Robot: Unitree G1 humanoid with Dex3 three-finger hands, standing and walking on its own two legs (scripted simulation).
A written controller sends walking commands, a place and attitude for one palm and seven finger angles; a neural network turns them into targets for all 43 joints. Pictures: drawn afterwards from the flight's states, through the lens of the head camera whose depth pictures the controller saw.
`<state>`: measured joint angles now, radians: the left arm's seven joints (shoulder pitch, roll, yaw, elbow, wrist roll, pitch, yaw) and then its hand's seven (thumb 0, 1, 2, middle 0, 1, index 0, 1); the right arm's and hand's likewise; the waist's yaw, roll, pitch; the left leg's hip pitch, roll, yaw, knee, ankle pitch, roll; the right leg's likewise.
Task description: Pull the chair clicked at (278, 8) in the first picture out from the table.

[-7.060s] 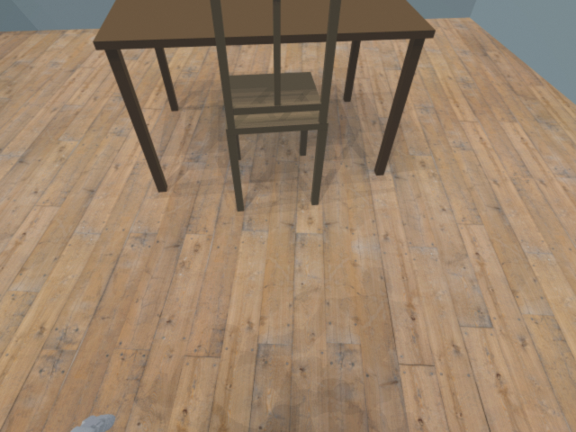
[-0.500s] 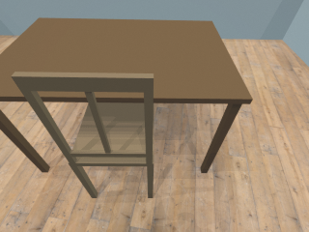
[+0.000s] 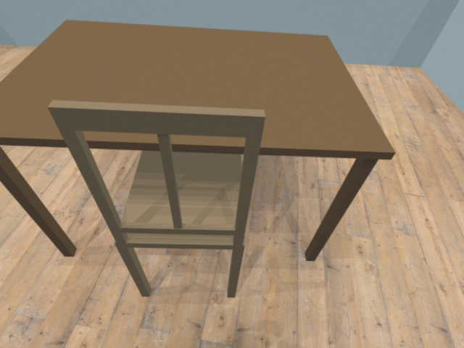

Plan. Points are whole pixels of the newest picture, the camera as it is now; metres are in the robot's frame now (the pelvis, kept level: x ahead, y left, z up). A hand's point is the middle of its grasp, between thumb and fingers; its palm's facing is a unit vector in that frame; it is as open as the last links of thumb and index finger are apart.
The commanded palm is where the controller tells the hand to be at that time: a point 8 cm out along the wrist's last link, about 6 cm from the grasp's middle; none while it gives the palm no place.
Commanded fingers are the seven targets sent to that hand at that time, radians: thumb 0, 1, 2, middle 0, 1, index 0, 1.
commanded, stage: look again from close up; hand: left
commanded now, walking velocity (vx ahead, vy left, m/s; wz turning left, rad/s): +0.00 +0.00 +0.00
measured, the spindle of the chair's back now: (172, 187) +0.46 +0.17 -0.05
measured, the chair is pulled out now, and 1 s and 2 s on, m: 0.00 0.00 0.00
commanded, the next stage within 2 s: raise the hand toward the chair's back in 0.46 s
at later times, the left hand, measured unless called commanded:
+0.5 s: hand out of the picture -0.02 +0.17 -0.18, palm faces +0.02 -0.99 -0.16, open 7.4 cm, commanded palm none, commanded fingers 0.00 0.90 0.90 -0.20 -0.30 -0.20 -0.30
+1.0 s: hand (149, 340) +0.16 +0.15 -0.08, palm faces +0.11 -0.99 +0.02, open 9.3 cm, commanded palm +0.13 +0.22 -0.06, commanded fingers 0.00 0.36 0.67 -0.15 -0.22 -0.15 -0.22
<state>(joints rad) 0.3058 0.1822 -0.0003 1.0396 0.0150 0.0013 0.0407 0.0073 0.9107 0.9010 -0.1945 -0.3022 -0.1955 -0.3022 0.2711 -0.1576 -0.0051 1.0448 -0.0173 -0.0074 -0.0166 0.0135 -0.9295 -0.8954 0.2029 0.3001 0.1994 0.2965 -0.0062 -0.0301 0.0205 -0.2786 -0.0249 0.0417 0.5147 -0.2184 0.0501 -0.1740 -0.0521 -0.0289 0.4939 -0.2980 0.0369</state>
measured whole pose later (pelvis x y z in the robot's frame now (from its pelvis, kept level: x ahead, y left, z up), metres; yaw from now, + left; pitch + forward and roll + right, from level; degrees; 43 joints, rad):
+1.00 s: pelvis -0.02 -0.04 -0.09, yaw +0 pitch +13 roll -1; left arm 0.50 0.17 0.13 0.09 -0.24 -0.45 -0.21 0.01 0.59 0.77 -0.17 -0.25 -0.17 -0.25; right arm 0.14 -0.24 -0.06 0.49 0.02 -0.20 -0.03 0.01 -0.90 -0.90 0.20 0.30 0.20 0.30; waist 0.00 -0.03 -0.16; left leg -0.95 0.03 0.00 1.18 -0.47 0.00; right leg -0.86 0.00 -0.08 1.20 -0.57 -0.04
